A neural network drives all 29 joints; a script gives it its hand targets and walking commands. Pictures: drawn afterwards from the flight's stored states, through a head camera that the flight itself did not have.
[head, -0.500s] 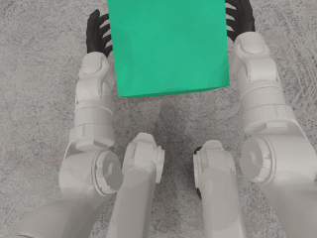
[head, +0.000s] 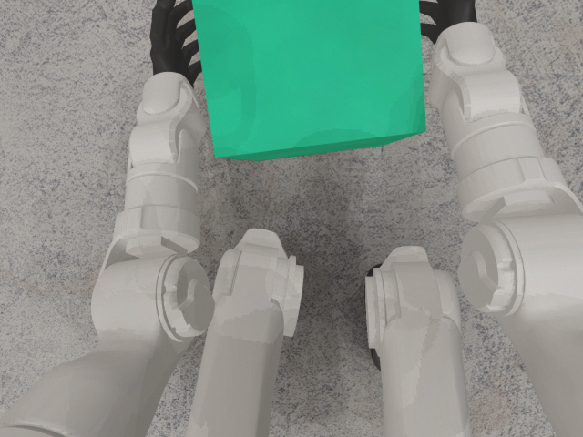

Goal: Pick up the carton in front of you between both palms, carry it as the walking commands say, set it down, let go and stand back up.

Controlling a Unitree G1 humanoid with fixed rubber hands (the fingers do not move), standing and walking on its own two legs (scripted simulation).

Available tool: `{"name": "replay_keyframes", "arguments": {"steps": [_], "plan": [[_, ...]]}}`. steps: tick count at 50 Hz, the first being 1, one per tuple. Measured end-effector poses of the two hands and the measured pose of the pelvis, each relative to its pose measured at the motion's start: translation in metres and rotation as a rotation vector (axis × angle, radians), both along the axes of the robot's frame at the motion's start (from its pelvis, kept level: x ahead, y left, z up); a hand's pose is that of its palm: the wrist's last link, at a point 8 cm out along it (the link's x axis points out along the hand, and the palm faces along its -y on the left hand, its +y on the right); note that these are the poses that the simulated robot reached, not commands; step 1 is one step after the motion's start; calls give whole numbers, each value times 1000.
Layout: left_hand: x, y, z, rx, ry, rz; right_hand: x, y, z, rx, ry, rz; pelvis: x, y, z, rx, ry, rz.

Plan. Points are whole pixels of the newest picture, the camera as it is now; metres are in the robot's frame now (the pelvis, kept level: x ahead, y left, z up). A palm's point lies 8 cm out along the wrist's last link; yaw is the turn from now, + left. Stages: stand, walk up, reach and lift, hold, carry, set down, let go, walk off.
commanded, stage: set down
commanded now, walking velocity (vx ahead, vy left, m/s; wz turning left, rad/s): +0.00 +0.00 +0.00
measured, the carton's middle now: (310, 72) +0.52 +0.05 -0.23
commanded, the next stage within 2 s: none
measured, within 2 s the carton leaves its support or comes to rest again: rests again in 0.38 s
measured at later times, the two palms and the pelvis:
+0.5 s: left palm (184, 84) +0.49 +0.20 -0.18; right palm (448, 42) +0.54 -0.10 -0.18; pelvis +0.00 +0.00 -0.01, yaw +0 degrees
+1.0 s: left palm (174, 94) +0.48 +0.22 -0.20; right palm (467, 53) +0.54 -0.13 -0.21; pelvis -0.01 +0.00 -0.02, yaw +1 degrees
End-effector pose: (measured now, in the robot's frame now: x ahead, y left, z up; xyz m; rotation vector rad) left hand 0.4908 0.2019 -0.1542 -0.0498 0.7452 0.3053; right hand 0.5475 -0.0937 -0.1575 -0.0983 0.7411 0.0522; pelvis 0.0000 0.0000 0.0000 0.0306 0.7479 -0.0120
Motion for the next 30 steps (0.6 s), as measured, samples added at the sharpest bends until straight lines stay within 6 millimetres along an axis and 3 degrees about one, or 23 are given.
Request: {"name": "replay_keyframes", "arguments": {"steps": [19, 30], "plan": [[-6, -3, -23, -10, 44, -52, -6, -7, -24, -21, 40, 20, -5, -2, -9, 7, -65, -6], [-5, 1, -27, -6, 49, -75, -5, -6, -25, 7, 35, 43, -6, -4, -12, 11, -71, -4]]}}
